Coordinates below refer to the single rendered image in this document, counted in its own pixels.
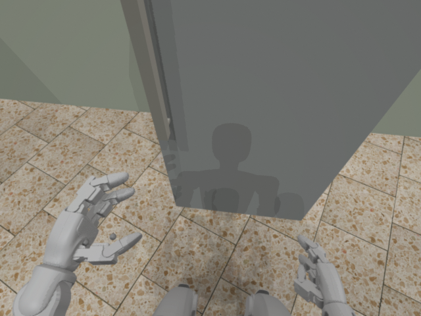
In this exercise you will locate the right robot thigh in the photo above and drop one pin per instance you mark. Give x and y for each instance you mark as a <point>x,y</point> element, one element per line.
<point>265,305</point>

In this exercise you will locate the left robot thigh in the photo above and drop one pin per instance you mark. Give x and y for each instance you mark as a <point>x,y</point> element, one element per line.
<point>179,301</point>

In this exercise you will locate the right robot hand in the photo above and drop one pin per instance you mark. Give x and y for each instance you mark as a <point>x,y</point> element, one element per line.
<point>325,285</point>

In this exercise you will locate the fridge door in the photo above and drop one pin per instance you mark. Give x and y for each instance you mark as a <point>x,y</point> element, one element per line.
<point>269,99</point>

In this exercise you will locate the left robot hand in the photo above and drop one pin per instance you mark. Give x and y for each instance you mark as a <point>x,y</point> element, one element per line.
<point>75,223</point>

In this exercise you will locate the right robot forearm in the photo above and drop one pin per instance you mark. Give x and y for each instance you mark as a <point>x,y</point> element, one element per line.
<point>337,309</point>

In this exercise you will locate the handle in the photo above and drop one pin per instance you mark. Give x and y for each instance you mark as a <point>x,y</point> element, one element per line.
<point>138,27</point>

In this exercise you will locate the left robot forearm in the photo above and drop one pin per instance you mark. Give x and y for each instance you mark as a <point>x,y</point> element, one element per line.
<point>46,294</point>

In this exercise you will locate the robot thigh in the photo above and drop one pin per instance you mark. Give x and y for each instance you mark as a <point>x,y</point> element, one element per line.
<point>179,301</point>
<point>265,305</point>

